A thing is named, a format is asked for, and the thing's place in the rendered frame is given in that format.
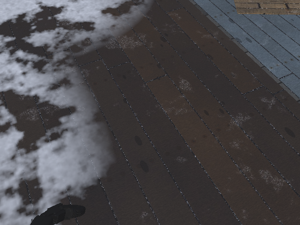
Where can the left robot hand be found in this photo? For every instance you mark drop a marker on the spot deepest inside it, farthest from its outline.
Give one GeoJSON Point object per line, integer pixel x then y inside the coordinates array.
{"type": "Point", "coordinates": [58, 213]}

